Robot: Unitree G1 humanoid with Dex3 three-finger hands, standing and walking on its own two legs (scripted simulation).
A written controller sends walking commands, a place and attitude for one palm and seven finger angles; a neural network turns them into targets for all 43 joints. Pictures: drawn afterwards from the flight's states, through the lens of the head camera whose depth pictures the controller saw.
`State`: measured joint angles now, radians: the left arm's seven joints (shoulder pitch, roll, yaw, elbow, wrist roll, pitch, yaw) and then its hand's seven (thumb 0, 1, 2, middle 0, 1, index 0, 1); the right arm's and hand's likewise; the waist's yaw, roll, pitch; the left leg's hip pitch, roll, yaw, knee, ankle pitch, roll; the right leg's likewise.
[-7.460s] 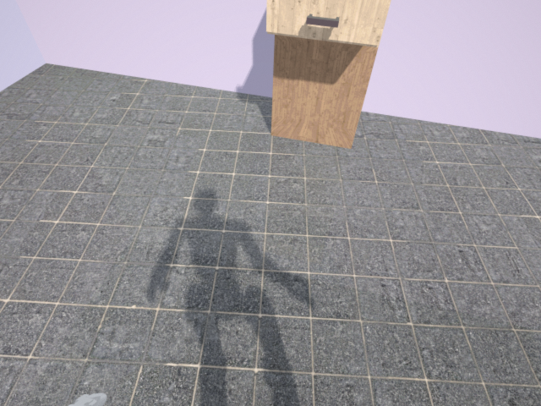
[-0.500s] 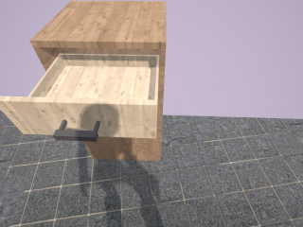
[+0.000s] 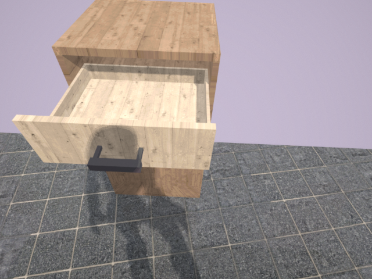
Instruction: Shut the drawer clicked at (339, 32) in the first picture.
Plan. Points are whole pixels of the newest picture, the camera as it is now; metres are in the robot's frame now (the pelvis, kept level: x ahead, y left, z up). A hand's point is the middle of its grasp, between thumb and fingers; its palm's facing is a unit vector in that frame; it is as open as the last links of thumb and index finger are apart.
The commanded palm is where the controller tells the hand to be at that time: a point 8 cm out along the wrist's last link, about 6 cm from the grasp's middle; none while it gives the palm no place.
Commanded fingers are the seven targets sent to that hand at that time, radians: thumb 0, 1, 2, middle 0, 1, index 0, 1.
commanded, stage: shuffle to correct the standing spot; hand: left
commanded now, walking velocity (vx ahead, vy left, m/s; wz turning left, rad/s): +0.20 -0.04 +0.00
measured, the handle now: (117, 157) +0.37 +0.20 +0.04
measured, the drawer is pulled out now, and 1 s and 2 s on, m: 0.29 0.29 0.29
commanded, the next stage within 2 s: come to a stop and stand still in 0.28 s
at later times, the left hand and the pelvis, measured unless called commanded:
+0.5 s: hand out of the picture +0.00 +0.15 -0.19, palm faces +0.02 -0.98 -0.17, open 7.4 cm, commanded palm none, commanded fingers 0.00 0.90 0.90 -0.20 -0.30 -0.20 -0.30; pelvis +0.06 -0.01 -0.01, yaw -1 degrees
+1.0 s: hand out of the picture +0.10 +0.17 -0.17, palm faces +0.04 -0.97 -0.22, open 7.3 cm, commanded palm none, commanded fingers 0.00 0.90 0.90 -0.20 -0.30 -0.20 -0.30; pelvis +0.04 -0.01 +0.00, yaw +1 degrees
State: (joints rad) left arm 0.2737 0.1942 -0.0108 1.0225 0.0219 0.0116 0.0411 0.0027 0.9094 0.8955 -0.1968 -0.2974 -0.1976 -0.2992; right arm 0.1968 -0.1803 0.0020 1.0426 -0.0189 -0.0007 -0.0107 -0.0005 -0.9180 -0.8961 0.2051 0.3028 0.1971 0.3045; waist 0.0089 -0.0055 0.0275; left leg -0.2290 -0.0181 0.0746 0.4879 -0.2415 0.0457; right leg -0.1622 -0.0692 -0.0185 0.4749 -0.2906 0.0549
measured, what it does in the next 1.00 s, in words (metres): steps on the spot: right foot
